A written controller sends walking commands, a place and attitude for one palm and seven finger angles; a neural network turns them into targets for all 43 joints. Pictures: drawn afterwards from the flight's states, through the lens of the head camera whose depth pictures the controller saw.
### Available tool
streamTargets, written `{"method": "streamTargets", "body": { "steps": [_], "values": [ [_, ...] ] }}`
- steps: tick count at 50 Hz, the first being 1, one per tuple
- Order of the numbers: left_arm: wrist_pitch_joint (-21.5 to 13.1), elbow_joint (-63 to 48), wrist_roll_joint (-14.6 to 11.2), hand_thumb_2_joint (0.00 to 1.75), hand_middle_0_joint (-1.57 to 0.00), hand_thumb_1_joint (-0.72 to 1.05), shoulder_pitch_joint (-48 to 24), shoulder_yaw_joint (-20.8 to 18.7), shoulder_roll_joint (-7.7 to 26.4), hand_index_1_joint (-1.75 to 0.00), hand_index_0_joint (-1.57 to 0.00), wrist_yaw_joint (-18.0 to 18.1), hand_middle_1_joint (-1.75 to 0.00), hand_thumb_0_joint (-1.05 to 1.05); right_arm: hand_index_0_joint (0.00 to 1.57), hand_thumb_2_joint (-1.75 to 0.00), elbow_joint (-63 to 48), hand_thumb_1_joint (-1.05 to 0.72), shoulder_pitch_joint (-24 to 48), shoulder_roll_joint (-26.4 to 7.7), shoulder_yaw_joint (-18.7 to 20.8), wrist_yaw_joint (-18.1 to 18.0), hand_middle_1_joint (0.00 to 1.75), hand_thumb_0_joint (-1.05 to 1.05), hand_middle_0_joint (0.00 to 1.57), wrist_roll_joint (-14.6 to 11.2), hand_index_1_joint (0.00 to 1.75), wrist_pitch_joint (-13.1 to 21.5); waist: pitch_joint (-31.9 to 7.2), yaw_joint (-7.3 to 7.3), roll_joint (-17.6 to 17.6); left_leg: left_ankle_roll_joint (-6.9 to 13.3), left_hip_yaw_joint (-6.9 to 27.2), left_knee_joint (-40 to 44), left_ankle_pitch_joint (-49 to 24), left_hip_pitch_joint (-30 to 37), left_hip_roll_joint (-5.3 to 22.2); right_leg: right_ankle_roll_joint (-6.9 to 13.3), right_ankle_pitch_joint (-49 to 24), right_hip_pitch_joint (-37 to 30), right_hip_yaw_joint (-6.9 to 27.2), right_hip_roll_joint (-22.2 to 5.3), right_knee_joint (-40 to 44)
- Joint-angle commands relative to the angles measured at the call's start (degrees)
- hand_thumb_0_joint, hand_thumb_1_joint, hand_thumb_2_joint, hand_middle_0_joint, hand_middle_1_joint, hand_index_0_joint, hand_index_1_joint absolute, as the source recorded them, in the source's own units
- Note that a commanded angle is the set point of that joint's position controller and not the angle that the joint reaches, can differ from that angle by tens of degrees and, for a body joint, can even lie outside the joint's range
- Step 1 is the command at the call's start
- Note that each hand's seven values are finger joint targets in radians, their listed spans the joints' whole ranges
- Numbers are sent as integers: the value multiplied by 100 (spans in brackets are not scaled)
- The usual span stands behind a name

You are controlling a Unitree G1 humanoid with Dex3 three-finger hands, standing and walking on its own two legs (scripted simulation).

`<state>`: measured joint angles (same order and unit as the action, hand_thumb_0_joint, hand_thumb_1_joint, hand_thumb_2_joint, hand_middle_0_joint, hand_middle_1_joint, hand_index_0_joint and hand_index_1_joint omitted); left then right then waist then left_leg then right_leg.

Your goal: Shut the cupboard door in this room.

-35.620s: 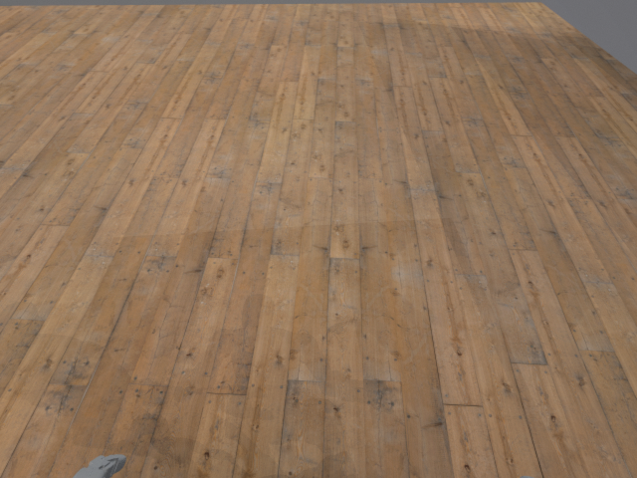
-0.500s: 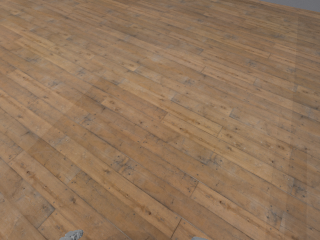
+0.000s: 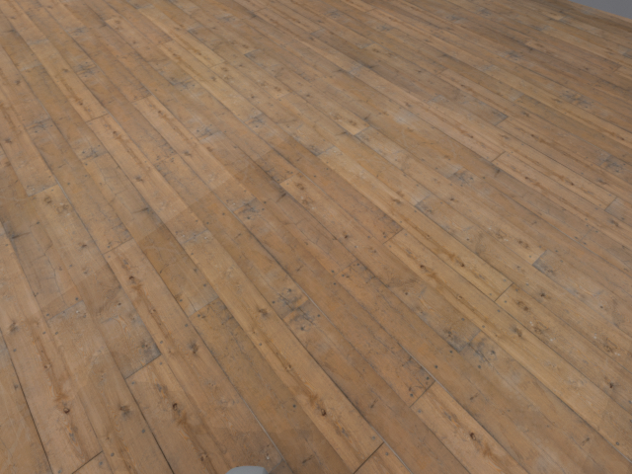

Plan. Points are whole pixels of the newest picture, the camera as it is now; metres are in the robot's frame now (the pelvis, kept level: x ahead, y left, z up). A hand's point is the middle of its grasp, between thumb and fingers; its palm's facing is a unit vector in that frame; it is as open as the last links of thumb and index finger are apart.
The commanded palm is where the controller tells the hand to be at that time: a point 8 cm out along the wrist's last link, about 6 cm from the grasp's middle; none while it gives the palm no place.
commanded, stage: turn or walk to find it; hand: left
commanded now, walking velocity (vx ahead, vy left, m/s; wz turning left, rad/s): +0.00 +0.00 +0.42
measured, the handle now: out of the picture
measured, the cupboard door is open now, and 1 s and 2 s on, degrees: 78 78 78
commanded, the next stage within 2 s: none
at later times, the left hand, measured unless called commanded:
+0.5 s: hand out of the picture +0.07 +0.21 -0.15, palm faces +0.20 -0.94 -0.27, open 7.4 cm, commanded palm none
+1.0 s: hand out of the picture -0.09 +0.20 -0.18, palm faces +0.45 -0.85 -0.26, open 7.3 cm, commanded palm none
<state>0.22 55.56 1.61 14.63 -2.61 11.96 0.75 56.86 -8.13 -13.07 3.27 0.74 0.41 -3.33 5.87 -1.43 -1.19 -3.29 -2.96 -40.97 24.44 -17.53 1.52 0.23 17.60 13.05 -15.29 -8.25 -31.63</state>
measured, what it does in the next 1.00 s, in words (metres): steps on the spot, turning left: left foot, then right foot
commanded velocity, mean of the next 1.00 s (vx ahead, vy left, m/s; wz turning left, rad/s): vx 0.00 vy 0.00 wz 0.42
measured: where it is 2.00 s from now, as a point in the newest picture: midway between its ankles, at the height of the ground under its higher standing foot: outside the picture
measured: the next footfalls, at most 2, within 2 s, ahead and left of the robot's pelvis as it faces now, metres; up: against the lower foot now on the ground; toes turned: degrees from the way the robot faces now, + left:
left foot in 0.04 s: +0.03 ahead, +0.13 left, +0.00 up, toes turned +6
right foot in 0.48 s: +0.06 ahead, -0.11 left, +0.00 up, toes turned +6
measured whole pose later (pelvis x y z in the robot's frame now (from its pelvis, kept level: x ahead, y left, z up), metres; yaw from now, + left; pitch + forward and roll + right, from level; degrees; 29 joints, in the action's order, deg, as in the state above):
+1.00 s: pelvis -0.01 +0.00 -0.01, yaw +25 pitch +0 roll +1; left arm 2.2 56.7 0.9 15.5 -3.5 14.6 0.9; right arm 55.0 -6.5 -12.3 2.8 0.7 0.7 -1.4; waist 5.5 -2.0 -3.0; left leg 0.4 -3.8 -33.5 17.0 -14.6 0.4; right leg -2.6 28.9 17.7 -11.2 -8.9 -44.7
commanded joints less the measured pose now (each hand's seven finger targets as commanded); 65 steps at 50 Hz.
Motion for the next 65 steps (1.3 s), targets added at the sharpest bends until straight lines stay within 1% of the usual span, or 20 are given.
{"method": "streamTargets", "body": {
  "steps": [1,2,3,9,17,22,23,25,26,27,29,31,41,45,46,48,51,55,61,65],
  "values": [
    [23,-290,-96,90,-20,90,142,-322,1009,-30,-20,62,-30,0,20,-90,-389,-90,-454,-744,148,-3,30,0,20,39,30,268,-1045,286,161,349,408,1939,-1947,1528,543,-34,-1496,391,485,-821,-648],
    [56,-491,-122,90,-20,90,109,-219,623,-30,-20,24,-30,0,20,-90,-416,-90,-698,-1314,284,-29,30,0,20,79,30,287,-1001,405,1839,1079,2254,2164,-3838,2039,1972,-462,1415,1740,303,-31,-1796],
    [123,-615,-68,90,-20,90,-288,-140,617,-30,-20,59,-30,0,20,-90,-321,-90,-896,-1466,310,-76,30,0,20,64,30,232,-958,573,1698,1560,2401,2324,-3725,1533,2325,-428,2142,1709,842,79,-2563],
    [162,-256,-75,90,-20,90,-174,-194,644,-30,-20,-32,-30,0,20,-90,-505,-90,-50,-931,154,-180,30,0,20,57,30,306,-574,126,896,1208,1309,2316,-3140,1002,1218,-490,643,1670,1296,161,-3008],
    [132,-542,-104,90,-20,90,-577,-141,501,-30,-20,0,-30,0,20,-90,-494,-90,-353,-980,268,-150,30,0,20,95,30,258,-706,309,983,1308,1767,2053,-3473,1100,1142,-528,848,1252,1232,436,-1662],
    [15,-456,-143,90,-20,90,-55,-154,543,-30,-20,35,-30,0,20,-90,-561,-90,-160,-906,292,-132,30,0,20,73,30,222,-897,29,998,1026,1909,1481,-3463,479,822,-429,-183,-98,1098,624,299],
    [-41,-415,-119,90,-20,90,154,-180,694,-30,-20,58,-30,0,20,-90,-582,-90,-162,-774,277,-113,30,0,20,34,30,236,-1020,-71,630,772,1762,1109,-2825,96,575,-374,-788,-738,1276,374,1024],
    [-97,-478,-7,90,-20,90,273,-311,1465,-30,-20,110,-30,0,20,-90,-819,-90,-156,-310,221,-65,30,0,20,0,30,222,-825,-159,-1390,171,572,-1020,935,-1423,-539,675,-2032,-1165,3205,-1957,1455],
    [-120,-507,-75,90,-20,90,195,-320,1300,-30,-20,123,-30,0,20,-90,-717,-90,-145,-565,283,-91,30,0,20,70,30,101,-742,-162,-1573,206,968,-1927,977,-1304,-287,842,-1769,-464,3211,-1901,1602],
    [-91,-578,-70,90,-20,90,-106,-289,1142,-30,-20,122,-30,0,20,-90,-611,-90,-125,-564,324,-65,30,0,20,66,30,55,-434,-8,-1113,190,941,-2592,608,-1326,-256,839,-1328,-121,2967,-1621,1648],
    [-89,-709,-82,90,-20,90,-542,-207,822,-30,-20,125,-30,0,20,-90,-394,-90,-426,-477,302,5,30,0,20,79,30,25,-397,255,-593,97,810,-2961,-99,-1357,-86,586,-1477,-139,2024,-1113,1447],
    [-147,-702,-65,90,-20,90,-411,-190,766,-30,-20,120,-30,0,20,-90,-334,-90,-505,-421,259,26,30,0,20,80,30,16,-497,221,-790,-16,659,-2938,-355,-1346,-53,523,-1907,-352,1647,-978,1375],
    [-90,-303,4,90,-20,90,396,-314,1149,-30,-20,106,-30,0,20,-90,-490,-90,275,-253,54,7,30,0,20,-2,30,106,-727,-210,-1030,-32,0,-543,264,-751,-25,780,-3499,-1158,1252,-1244,858],
    [-40,-245,-31,90,-20,90,140,-345,1222,-30,-20,95,-30,0,20,-90,-432,-90,-129,-330,47,-8,30,0,20,2,30,195,-913,78,-931,84,-255,1128,-715,329,-73,434,-2957,-770,920,-1169,283],
    [-8,-259,-77,90,-20,90,107,-341,1150,-30,-20,78,-30,0,20,-90,-383,-90,-338,-507,91,-1,30,0,20,19,30,242,-1014,223,-537,171,-142,1834,-1505,1039,68,159,-2454,-294,688,-1021,-227],
    [64,-569,-109,90,-20,90,8,-157,553,-30,-20,27,-30,0,20,-90,-388,-90,-775,-1467,311,-52,30,0,20,52,30,258,-1085,446,1848,1413,2366,2181,-4628,2011,2261,-478,2078,1768,528,96,-2229],
    [149,-497,-92,90,-20,90,-591,-188,680,-30,-20,30,-30,0,20,-90,-384,-90,-376,-1137,241,-181,30,0,20,86,30,243,-470,388,1387,1512,1948,2237,-3448,1038,1726,-430,1420,1885,1333,55,-3109],
    [142,-327,-99,90,-20,90,-271,-179,615,-30,-20,-25,-30,0,20,-90,-488,-90,-106,-969,175,-186,30,0,20,67,30,303,-673,169,929,1255,1294,2086,-3938,1198,1223,-505,841,1589,1271,211,-2790],
    [133,-527,-110,90,-20,90,-509,-137,521,-30,-20,-11,-30,0,20,-90,-526,-90,-201,-1008,255,-147,30,0,20,96,30,250,-651,261,1114,1270,1638,1998,-3597,952,1132,-519,841,1133,1177,431,-1625],
    [25,-495,-135,90,-20,90,-146,-143,546,-30,-20,5,-30,0,20,-90,-588,-90,-102,-975,296,-131,30,0,20,83,30,222,-863,93,1119,1070,1793,1503,-3779,688,909,-450,63,180,1045,640,-41]
  ]
}}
